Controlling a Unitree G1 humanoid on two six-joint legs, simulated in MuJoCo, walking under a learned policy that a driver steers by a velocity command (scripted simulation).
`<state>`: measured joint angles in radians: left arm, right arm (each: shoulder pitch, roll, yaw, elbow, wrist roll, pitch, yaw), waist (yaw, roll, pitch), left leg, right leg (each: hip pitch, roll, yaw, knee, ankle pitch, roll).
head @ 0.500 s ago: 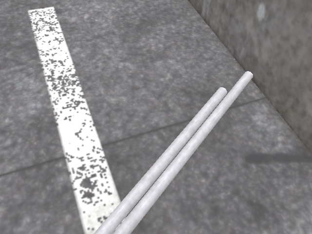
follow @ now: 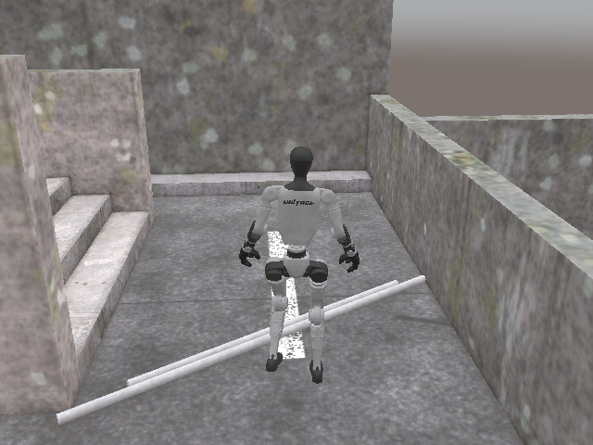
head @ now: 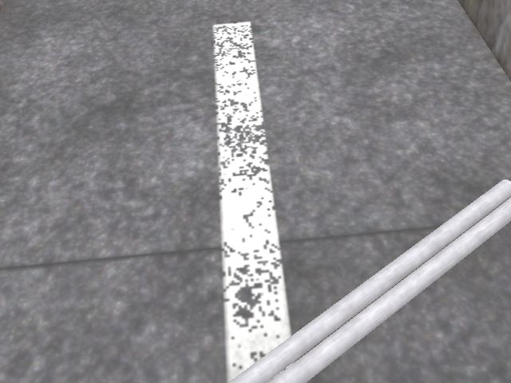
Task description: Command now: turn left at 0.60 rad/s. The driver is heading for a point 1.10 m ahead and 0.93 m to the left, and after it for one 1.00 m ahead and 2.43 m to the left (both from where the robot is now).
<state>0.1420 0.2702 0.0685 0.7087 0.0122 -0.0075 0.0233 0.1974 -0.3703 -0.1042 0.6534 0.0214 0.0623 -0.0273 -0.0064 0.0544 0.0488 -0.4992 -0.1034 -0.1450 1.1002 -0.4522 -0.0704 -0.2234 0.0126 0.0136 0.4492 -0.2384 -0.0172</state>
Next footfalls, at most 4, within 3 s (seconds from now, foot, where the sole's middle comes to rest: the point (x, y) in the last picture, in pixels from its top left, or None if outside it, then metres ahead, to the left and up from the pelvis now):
0.28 left None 0.01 0.15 -0.78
0.76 right None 0.13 -0.04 -0.78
1.16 left None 0.22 0.38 -0.72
1.72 right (150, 353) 0.55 0.35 -0.78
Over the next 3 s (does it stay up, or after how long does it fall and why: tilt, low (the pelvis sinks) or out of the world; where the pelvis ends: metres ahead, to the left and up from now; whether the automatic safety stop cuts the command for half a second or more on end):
stays up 0.88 0.68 0.00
